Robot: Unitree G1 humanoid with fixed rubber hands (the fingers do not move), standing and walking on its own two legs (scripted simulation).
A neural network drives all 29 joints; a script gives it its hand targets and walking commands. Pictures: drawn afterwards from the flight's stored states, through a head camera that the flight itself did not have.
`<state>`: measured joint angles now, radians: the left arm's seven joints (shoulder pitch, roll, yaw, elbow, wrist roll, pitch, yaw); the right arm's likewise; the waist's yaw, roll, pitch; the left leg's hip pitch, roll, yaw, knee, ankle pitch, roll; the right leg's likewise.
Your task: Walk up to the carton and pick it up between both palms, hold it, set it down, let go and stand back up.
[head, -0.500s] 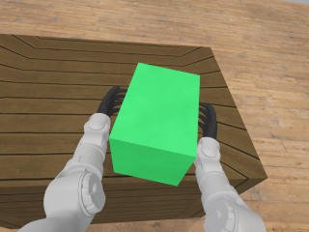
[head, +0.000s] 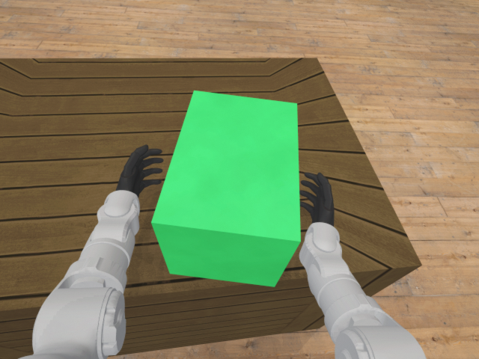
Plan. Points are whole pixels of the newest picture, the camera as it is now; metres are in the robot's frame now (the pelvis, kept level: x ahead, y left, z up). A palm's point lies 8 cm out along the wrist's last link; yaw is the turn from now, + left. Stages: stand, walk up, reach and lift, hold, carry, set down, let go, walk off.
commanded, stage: set down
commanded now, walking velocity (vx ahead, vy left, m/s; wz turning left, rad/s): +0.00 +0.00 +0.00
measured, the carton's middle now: (233, 187) +0.42 +0.00 +0.03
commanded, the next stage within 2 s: none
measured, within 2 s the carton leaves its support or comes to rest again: neither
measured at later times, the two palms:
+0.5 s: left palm (96, 124) +0.43 +0.19 +0.18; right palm (367, 155) +0.37 -0.18 +0.17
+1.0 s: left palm (97, 168) +0.40 +0.20 +0.12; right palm (368, 194) +0.33 -0.19 +0.12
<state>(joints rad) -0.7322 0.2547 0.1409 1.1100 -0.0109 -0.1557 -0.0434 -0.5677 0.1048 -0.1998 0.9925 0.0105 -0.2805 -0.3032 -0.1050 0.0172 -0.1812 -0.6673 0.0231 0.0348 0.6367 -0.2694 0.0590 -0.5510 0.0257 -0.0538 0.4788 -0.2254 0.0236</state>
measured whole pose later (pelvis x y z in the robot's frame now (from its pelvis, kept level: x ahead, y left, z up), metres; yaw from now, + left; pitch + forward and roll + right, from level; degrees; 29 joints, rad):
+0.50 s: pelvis -0.03 +0.01 +0.01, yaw -1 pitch +4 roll -3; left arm -0.96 0.45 -0.14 1.05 -0.32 0.20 -0.06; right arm -0.83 -0.08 -0.15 0.79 0.23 0.29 -0.24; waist -0.13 -0.02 -0.10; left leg -0.37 -0.01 0.08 0.49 -0.20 0.08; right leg -0.29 -0.01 -0.01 0.38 -0.16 0.03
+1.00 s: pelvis -0.01 -0.01 +0.02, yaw -1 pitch +4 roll -2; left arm -0.58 0.49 0.01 0.44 -0.27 0.43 -0.09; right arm -0.41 -0.06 -0.02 0.24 0.30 0.31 -0.34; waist -0.09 -0.05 -0.01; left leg -0.34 0.01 0.06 0.48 -0.21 0.05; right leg -0.26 0.02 -0.02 0.36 -0.18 0.01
